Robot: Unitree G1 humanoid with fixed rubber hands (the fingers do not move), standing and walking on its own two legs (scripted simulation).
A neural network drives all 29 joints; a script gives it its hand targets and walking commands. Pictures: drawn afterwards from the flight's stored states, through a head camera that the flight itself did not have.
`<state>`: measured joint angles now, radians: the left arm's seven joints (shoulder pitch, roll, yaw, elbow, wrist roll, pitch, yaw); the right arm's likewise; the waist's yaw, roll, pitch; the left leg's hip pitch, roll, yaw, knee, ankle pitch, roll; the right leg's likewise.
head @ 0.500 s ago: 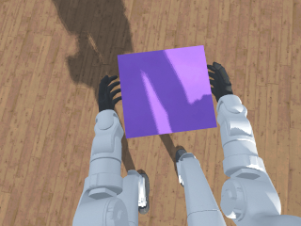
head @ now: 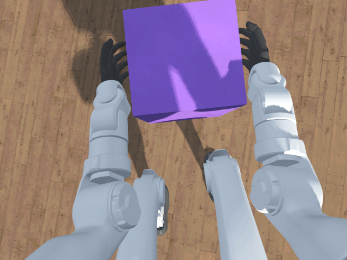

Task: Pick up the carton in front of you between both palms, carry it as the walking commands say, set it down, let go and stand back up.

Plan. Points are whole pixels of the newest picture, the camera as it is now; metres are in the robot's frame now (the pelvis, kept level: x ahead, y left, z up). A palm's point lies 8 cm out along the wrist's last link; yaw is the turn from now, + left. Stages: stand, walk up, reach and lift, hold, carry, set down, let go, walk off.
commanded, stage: set down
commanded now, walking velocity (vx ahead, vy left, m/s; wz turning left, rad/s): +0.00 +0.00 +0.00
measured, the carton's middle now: (182, 75) +0.49 -0.08 -0.17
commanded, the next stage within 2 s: none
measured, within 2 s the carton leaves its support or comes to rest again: rests again in 1.24 s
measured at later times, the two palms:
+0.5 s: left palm (136, 83) +0.53 +0.06 -0.24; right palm (243, 71) +0.49 -0.24 -0.25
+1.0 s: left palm (140, 86) +0.54 +0.06 -0.32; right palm (237, 76) +0.50 -0.24 -0.32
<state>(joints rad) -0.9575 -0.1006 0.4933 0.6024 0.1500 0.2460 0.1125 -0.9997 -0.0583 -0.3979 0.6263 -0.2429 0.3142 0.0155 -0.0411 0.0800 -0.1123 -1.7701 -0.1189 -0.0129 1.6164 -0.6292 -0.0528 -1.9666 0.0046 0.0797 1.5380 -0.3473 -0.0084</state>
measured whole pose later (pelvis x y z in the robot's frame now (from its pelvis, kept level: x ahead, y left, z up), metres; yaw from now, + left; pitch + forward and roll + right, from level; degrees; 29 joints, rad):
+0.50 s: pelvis -0.02 +0.02 -0.10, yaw +2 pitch +45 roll +7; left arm -1.30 0.02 0.41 0.76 0.09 0.25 0.19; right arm -1.32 -0.22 -0.41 0.79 -0.21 0.30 0.02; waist -0.10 0.08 0.13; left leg -2.08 -0.17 0.02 1.97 -0.70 -0.05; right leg -2.28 -0.01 0.11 1.86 -0.37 0.02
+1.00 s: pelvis -0.02 +0.02 -0.15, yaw +2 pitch +40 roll +3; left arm -1.48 0.14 0.24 0.96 -0.01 0.24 0.19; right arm -1.45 -0.32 -0.40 0.98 -0.12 0.24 0.02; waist -0.12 0.07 0.31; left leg -2.16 -0.22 -0.02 2.17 -0.72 -0.07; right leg -2.34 -0.05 0.07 2.03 -0.40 0.02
